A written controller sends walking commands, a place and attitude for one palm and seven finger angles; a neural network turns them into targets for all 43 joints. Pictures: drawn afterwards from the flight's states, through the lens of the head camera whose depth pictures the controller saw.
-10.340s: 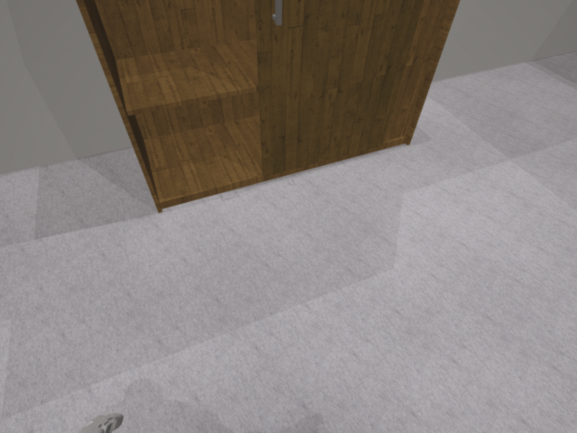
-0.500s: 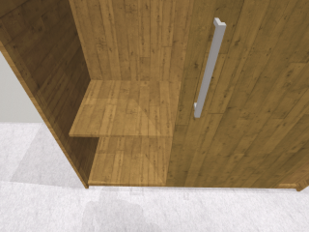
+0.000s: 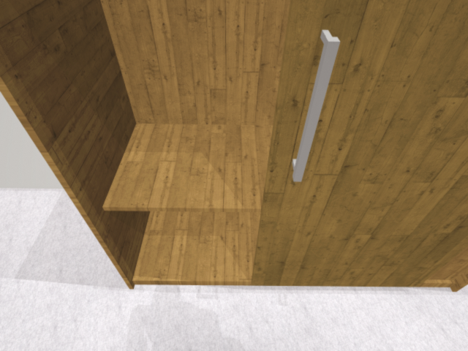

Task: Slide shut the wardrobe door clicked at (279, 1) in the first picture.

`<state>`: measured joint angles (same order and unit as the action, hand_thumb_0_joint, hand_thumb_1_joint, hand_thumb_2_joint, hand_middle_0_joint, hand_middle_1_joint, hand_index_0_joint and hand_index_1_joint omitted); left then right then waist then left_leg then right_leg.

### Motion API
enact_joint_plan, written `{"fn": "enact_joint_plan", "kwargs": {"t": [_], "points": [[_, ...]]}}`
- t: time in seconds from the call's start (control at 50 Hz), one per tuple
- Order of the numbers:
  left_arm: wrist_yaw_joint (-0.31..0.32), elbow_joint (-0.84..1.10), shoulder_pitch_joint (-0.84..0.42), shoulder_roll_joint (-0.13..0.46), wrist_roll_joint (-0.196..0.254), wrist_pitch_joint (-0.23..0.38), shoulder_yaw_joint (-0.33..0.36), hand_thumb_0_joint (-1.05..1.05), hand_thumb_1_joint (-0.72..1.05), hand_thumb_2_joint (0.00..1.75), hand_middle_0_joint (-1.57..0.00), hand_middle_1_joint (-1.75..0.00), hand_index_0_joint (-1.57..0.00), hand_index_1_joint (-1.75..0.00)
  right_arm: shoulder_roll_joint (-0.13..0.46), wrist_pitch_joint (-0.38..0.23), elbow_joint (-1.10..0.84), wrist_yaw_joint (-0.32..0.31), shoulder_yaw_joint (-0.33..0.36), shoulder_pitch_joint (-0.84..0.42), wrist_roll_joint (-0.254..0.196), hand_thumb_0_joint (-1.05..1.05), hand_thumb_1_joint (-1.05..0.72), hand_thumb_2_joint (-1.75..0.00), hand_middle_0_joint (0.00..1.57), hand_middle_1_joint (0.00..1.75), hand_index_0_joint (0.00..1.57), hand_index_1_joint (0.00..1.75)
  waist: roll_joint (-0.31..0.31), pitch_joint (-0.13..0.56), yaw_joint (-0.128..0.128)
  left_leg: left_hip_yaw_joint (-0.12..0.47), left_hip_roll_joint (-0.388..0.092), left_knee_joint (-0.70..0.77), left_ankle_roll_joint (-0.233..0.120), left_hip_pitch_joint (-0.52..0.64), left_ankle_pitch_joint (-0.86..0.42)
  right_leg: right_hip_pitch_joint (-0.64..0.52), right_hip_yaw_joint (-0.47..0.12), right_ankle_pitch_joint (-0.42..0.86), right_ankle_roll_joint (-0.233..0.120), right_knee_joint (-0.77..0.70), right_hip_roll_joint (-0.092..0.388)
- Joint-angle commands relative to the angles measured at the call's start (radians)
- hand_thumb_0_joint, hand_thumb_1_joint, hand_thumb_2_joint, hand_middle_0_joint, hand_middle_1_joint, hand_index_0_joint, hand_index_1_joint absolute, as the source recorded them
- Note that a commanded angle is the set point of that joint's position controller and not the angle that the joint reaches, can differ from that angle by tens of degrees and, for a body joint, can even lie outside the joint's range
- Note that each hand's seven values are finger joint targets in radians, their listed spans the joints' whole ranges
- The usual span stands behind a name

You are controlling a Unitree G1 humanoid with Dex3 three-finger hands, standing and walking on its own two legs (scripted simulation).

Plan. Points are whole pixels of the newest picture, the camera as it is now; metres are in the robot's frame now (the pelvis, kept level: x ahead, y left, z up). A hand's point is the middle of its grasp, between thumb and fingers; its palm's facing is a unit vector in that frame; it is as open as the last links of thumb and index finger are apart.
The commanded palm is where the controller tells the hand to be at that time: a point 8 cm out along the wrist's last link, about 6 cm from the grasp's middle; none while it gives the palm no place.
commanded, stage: look again from close up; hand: right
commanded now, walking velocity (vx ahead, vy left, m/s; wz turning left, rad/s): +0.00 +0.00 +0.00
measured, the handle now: (309, 117) +0.50 -0.11 +0.16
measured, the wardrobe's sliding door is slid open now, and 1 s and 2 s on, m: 0.51 0.51 0.51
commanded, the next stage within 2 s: raise the hand with hooked fingers in 0.52 s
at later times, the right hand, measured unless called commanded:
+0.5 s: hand out of the picture -0.01 -0.15 -0.17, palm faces +0.03 +0.99 -0.15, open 7.4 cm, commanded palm none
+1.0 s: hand (330, 317) +0.19 -0.14 +0.00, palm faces -0.11 +0.99 +0.01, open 8.3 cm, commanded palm +0.14 -0.22 -0.02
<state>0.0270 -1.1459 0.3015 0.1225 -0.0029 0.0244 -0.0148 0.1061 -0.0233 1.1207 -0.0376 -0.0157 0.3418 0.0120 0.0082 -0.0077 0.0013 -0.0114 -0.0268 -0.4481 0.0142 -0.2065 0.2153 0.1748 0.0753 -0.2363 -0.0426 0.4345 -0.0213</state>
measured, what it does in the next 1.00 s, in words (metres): lowers itself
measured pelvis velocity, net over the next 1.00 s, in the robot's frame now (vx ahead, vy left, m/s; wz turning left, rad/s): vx -0.01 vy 0.02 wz -0.02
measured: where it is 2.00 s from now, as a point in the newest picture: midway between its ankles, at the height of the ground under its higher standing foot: outside the picture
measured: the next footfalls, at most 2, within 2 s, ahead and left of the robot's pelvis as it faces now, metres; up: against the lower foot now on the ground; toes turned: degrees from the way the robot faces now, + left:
none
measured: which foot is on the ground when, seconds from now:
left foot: down 0.00-1.00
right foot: down 0.00-1.00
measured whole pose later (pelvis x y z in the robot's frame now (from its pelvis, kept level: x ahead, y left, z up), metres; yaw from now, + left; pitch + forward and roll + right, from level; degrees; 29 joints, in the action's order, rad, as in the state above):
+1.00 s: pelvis -0.01 +0.02 -0.05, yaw -1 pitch +7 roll -1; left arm 0.00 -0.51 0.17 0.27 0.02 0.28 0.07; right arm 0.18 -0.44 0.06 0.35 0.11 0.40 -0.23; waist 0.03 0.12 0.02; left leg -0.04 -0.02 -0.93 -0.02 -0.62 0.43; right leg 0.60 0.05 -0.45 -0.01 0.92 0.01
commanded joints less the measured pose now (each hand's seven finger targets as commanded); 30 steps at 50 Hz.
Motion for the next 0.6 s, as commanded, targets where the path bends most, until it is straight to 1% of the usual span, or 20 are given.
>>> {"fn": "enact_joint_plan", "kwargs": {"t": [0.0, 0.02, 0.04, 0.06, 0.12, 0.14, 0.2, 0.22, 0.26, 0.28, 0.3, 0.36, 0.4, 0.44, 0.46, 0.5, 0.52, 0.54, 0.56, 0.58], "points": [[0.000, 0.021, 0.074, 0.087, -0.003, 0.011, 0.016, 0.00, 0.90, 0.90, -0.20, -0.30, -0.20, -0.30, 0.084, -0.012, -0.017, -0.010, 0.012, 0.080, 0.002, 0.00, -0.90, -0.90, 0.20, 0.30, 0.20, 0.30, -0.007, -0.079, 0.000, 0.079, -0.071, 0.078, -0.043, -0.028, -0.064, 0.036, -0.128, 0.043, -0.001, -0.126, 0.122], [0.000, 0.020, 0.073, 0.088, -0.002, 0.011, 0.015, 0.00, 0.90, 0.90, -0.20, -0.30, -0.20, -0.30, 0.086, -0.011, -0.017, -0.009, 0.012, 0.081, 0.002, 0.00, -0.90, -0.90, 0.20, 0.30, 0.20, 0.30, -0.012, -0.077, -0.001, 0.077, -0.071, 0.078, -0.042, -0.022, -0.068, 0.033, -0.128, 0.048, -0.001, -0.127, 0.122], [0.000, 0.022, 0.071, 0.087, -0.001, 0.011, 0.016, 0.00, 0.90, 0.90, -0.20, -0.30, -0.20, -0.30, 0.091, -0.013, -0.016, -0.009, 0.012, 0.082, 0.002, 0.00, -0.90, -0.90, 0.20, 0.30, 0.20, 0.30, 0.005, -0.074, -0.003, 0.078, -0.072, 0.082, -0.043, -0.011, -0.078, 0.035, -0.127, 0.056, -0.003, -0.123, 0.121], [0.000, 0.022, 0.067, 0.091, -0.002, 0.010, 0.015, 0.00, 0.90, 0.90, -0.20, -0.30, -0.20, -0.30, 0.089, -0.012, -0.016, -0.009, 0.012, 0.080, 0.002, 0.00, -0.90, -0.90, 0.20, 0.30, 0.20, 0.30, 0.002, -0.082, -0.002, 0.080, -0.073, 0.083, -0.042, -0.017, -0.075, 0.036, -0.124, 0.052, 0.000, -0.123, 0.120], [0.001, 0.019, 0.070, 0.093, -0.002, 0.012, 0.013, 0.00, 0.90, 0.90, -0.20, -0.30, -0.20, -0.30, 0.091, -0.013, -0.016, -0.009, 0.011, 0.078, 0.001, 0.00, -0.90, -0.90, 0.20, 0.30, 0.20, 0.30, 0.003, -0.067, -0.001, 0.080, -0.074, 0.083, -0.043, -0.007, -0.091, 0.021, -0.125, 0.074, 0.000, -0.123, 0.121], [0.001, 0.020, 0.068, 0.090, -0.001, 0.010, 0.015, 0.00, 0.90, 0.90, -0.20, -0.30, -0.20, -0.30, 0.093, -0.013, -0.017, -0.009, 0.012, 0.080, 0.001, 0.00, -0.90, -0.90, 0.20, 0.30, 0.20, 0.30, 0.010, -0.079, -0.004, 0.078, -0.075, 0.091, -0.043, -0.006, -0.085, 0.031, -0.125, 0.066, -0.001, -0.123, 0.120], [0.000, 0.018, 0.066, 0.092, -0.002, 0.009, 0.012, 0.00, 0.90, 0.90, -0.20, -0.30, -0.20, -0.30, 0.093, -0.012, -0.017, -0.009, 0.012, 0.079, 0.001, 0.00, -0.90, -0.90, 0.20, 0.30, 0.20, 0.30, 0.001, -0.091, -0.003, 0.079, -0.076, 0.094, -0.044, -0.016, -0.063, 0.034, -0.125, 0.043, 0.002, -0.131, 0.118], [0.000, 0.017, 0.067, 0.091, -0.002, 0.009, 0.013, 0.00, 0.90, 0.90, -0.20, -0.30, -0.20, -0.30, 0.092, -0.012, -0.016, -0.009, 0.011, 0.080, 0.001, 0.00, -0.90, -0.90, 0.20, 0.30, 0.20, 0.30, -0.005, -0.084, -0.002, 0.082, -0.075, 0.094, -0.044, -0.013, -0.067, 0.028, -0.129, 0.049, 0.001, -0.132, 0.117], [-0.001, 0.016, 0.063, 0.091, -0.001, 0.008, 0.012, 0.00, 0.90, 0.90, -0.20, -0.30, -0.20, -0.30, 0.096, -0.013, -0.016, -0.009, 0.010, 0.081, 0.001, 0.00, -0.90, -0.90, 0.20, 0.30, 0.20, 0.30, 0.006, -0.091, -0.004, 0.082, -0.076, 0.099, -0.045, -0.012, -0.069, 0.033, -0.125, 0.049, 0.001, -0.126, 0.114], [-0.001, 0.017, 0.068, 0.091, -0.002, 0.008, 0.013, 0.00, 0.90, 0.90, -0.20, -0.30, -0.20, -0.30, 0.095, -0.013, -0.017, -0.009, 0.011, 0.081, 0.001, 0.00, -0.90, -0.90, 0.20, 0.30, 0.20, 0.30, 0.009, -0.081, -0.002, 0.080, -0.077, 0.096, -0.045, -0.008, -0.075, 0.027, -0.125, 0.059, 0.001, -0.126, 0.116], [0.000, 0.014, 0.071, 0.092, -0.002, 0.009, 0.012, 0.00, 0.90, 0.90, -0.20, -0.30, -0.20, -0.30, 0.096, -0.013, -0.016, -0.009, 0.010, 0.079, 0.000, 0.00, -0.90, -0.90, 0.20, 0.30, 0.20, 0.30, -0.005, -0.074, -0.002, 0.080, -0.076, 0.094, -0.044, -0.004, -0.076, 0.024, -0.125, 0.062, 0.002, -0.127, 0.117], [0.000, 0.013, 0.068, 0.089, -0.002, 0.008, 0.013, 0.00, 0.90, 0.90, -0.20, -0.30, -0.20, -0.30, 0.095, -0.012, -0.016, -0.009, 0.011, 0.081, 0.001, 0.00, -0.90, -0.90, 0.20, 0.30, 0.20, 0.30, 0.002, -0.085, -0.004, 0.077, -0.076, 0.096, -0.045, -0.007, -0.076, 0.027, -0.123, 0.061, 0.001, -0.128, 0.117], [0.001, 0.010, 0.074, 0.086, -0.002, 0.010, 0.013, 0.00, 0.90, 0.90, -0.20, -0.30, -0.20, -0.30, 0.093, -0.012, -0.016, -0.009, 0.013, 0.081, 0.001, 0.00, -0.90, -0.90, 0.20, 0.30, 0.20, 0.30, -0.006, -0.070, -0.003, 0.077, -0.075, 0.091, -0.044, 0.000, -0.087, 0.016, -0.122, 0.074, 0.002, -0.128, 0.119], [0.001, 0.012, 0.076, 0.087, -0.001, 0.010, 0.013, 0.00, 0.90, 0.90, -0.20, -0.30, -0.20, -0.30, 0.096, -0.013, -0.016, -0.009, 0.012, 0.081, 0.001, 0.00, -0.90, -0.90, 0.20, 0.30, 0.20, 0.30, 0.016, -0.071, -0.005, 0.076, -0.075, 0.094, -0.045, 0.009, -0.095, 0.021, -0.124, 0.079, 0.000, -0.124, 0.119], [0.001, 0.012, 0.074, 0.089, -0.002, 0.010, 0.012, 0.00, 0.90, 0.90, -0.20, -0.30, -0.20, -0.30, 0.092, -0.013, -0.014, -0.009, 0.012, 0.083, 0.000, 0.00, -0.90, -0.90, 0.20, 0.30, 0.20, 0.30, 0.017, -0.066, -0.004, 0.077, -0.076, 0.090, -0.045, 0.006, -0.103, 0.014, -0.122, 0.088, 0.000, -0.124, 0.118], [0.002, 0.009, 0.080, 0.085, -0.002, 0.012, 0.011, 0.00, 0.90, 0.90, -0.20, -0.30, -0.20, -0.30, 0.092, -0.013, -0.014, -0.010, 0.013, 0.082, 0.000, 0.00, -0.90, -0.90, 0.20, 0.30, 0.20, 0.30, -0.005, -0.065, -0.004, 0.073, -0.077, 0.088, -0.045, 0.009, -0.101, 0.013, -0.121, 0.093, 0.001, -0.127, 0.120], [0.002, 0.009, 0.080, 0.085, -0.003, 0.012, 0.011, 0.00, 0.90, 0.90, -0.20, -0.30, -0.20, -0.30, 0.091, -0.012, -0.013, -0.010, 0.012, 0.085, 0.000, 0.00, -0.90, -0.90, 0.20, 0.30, 0.20, 0.30, -0.008, -0.062, -0.005, 0.072, -0.076, 0.087, -0.045, 0.007, -0.102, 0.006, -0.122, 0.096, 0.000, -0.129, 0.120], [0.002, 0.008, 0.078, 0.084, -0.001, 0.010, 0.012, 0.00, 0.90, 0.90, -0.20, -0.30, -0.20, -0.30, 0.095, -0.013, -0.013, -0.010, 0.012, 0.084, 0.001, 0.00, -0.90, -0.90, 0.20, 0.30, 0.20, 0.30, 0.010, -0.075, -0.007, 0.073, -0.075, 0.094, -0.045, 0.008, -0.098, 0.016, -0.123, 0.087, -0.001, -0.125, 0.120], [0.003, 0.009, 0.077, 0.085, -0.002, 0.011, 0.012, 0.00, 0.90, 0.90, -0.20, -0.30, -0.20, -0.30, 0.090, -0.013, -0.013, -0.010, 0.012, 0.085, 0.001, 0.00, -0.90, -0.90, 0.20, 0.30, 0.20, 0.30, -0.004, -0.080, -0.004, 0.077, -0.075, 0.092, -0.046, 0.001, -0.102, 0.015, -0.122, 0.091, 0.001, -0.126, 0.118], [0.003, 0.008, 0.082, 0.080, -0.002, 0.012, 0.011, 0.00, 0.90, 0.90, -0.20, -0.30, -0.20, -0.30, 0.091, -0.013, -0.013, -0.010, 0.014, 0.085, 0.001, 0.00, -0.90, -0.90, 0.20, 0.30, 0.20, 0.30, -0.002, -0.073, -0.004, 0.075, -0.077, 0.091, -0.047, 0.008, -0.106, 0.014, -0.121, 0.096, 0.001, -0.126, 0.119]]}}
